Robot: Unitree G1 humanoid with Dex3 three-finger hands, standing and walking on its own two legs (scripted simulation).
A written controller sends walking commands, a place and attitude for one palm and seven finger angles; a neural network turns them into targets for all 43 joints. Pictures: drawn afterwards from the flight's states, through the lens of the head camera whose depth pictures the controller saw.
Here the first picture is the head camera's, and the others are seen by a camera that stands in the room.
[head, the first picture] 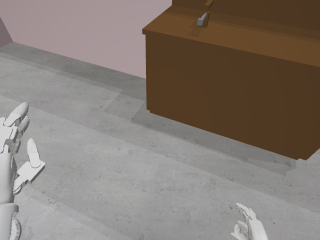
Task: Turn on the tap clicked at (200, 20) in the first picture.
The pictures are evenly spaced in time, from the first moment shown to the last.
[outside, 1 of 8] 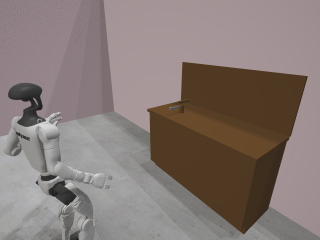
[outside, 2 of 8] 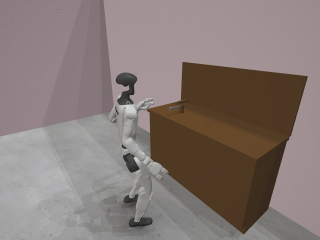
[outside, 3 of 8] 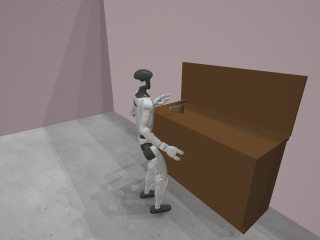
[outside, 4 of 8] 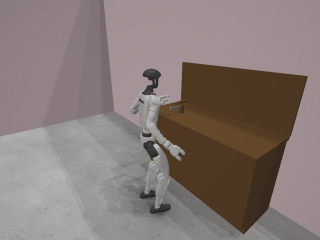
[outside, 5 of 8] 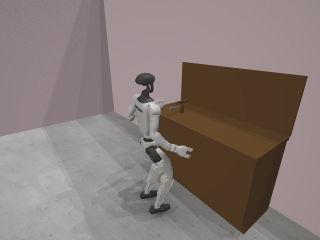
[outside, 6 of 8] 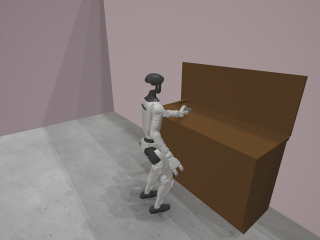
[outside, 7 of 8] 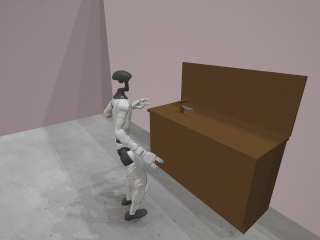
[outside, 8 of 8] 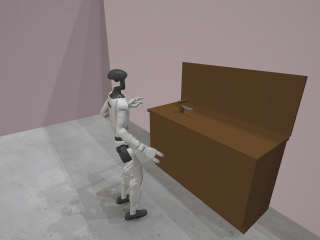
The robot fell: no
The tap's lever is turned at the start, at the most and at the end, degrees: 0 84 84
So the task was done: yes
